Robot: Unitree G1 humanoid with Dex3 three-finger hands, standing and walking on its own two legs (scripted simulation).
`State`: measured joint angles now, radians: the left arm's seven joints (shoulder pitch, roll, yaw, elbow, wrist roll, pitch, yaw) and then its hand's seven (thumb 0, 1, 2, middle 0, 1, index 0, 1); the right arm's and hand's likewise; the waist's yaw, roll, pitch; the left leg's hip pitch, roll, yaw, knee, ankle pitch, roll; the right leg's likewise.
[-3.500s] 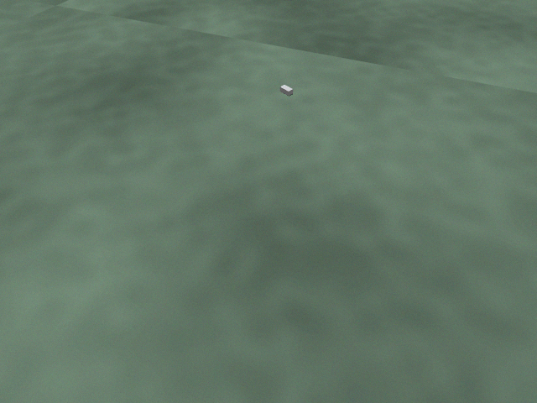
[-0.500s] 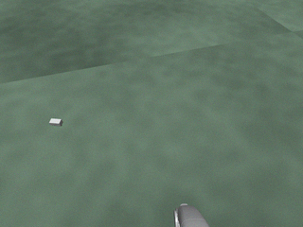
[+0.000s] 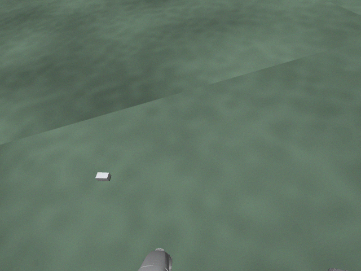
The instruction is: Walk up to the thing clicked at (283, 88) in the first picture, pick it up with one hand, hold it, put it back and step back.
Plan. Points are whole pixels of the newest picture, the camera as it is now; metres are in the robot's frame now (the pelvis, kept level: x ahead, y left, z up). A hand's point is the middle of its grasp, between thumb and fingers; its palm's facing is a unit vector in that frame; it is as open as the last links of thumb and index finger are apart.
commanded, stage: walk up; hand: left
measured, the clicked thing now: (103, 176) +0.78 +0.66 -0.74
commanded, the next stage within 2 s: none
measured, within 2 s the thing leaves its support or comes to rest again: neither
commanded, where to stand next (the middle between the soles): +0.38 +0.47 m, yaw -6 degrees
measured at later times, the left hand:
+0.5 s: hand (39, 241) +0.21 +0.45 -0.13, palm faces -0.12 -0.85 -0.52, open 7.4 cm
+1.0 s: hand out of the picture +0.26 +0.68 -0.15, palm faces -0.06 -0.81 -0.59, open 7.4 cm
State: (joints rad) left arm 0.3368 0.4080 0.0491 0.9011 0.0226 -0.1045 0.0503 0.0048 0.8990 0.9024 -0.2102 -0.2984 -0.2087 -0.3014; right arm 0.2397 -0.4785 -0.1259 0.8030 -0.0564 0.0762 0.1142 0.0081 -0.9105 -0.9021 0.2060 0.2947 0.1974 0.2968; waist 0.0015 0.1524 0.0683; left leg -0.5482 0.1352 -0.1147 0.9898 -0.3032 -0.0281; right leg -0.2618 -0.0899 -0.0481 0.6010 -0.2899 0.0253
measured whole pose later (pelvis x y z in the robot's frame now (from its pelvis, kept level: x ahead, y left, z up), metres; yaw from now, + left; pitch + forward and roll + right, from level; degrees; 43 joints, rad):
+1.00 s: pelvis +0.20 +0.35 -0.03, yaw -3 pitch -3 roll -1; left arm 0.30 0.50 0.09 0.96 0.02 -0.03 0.09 0.01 0.90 0.90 -0.21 -0.30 -0.20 -0.30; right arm 0.30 -0.45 -0.12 0.81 -0.06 0.06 0.09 0.01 -0.91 -0.90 0.20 0.29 0.20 0.30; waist -0.04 0.03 0.07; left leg -0.41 0.08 0.01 0.90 -0.44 -0.03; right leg -0.50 -0.11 0.06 1.16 -0.54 -0.04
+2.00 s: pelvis +0.31 +0.48 -0.02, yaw -7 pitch -1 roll -1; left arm 0.16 0.39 0.08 0.92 0.04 0.02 -0.02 0.01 0.91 0.90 -0.20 -0.30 -0.20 -0.30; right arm 0.20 -0.45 -0.05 0.90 -0.01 -0.02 -0.05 0.01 -0.90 -0.90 0.21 0.30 0.20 0.30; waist -0.01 0.02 0.15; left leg -0.48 0.12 -0.02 0.87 -0.38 -0.02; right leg -0.34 0.00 -0.04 0.82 -0.46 -0.01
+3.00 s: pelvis +0.33 +0.47 +0.02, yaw -7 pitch -2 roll +0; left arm 0.04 0.35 0.02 1.12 0.00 0.00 -0.02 0.01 0.91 0.90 -0.20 -0.30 -0.20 -0.30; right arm 0.07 -0.35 0.01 1.12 -0.01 -0.03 0.00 0.01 -0.91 -0.90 0.21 0.29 0.20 0.30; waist -0.01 0.00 0.05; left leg -0.18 0.01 0.00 0.40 -0.18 -0.01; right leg -0.10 -0.02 -0.04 0.37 -0.24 0.01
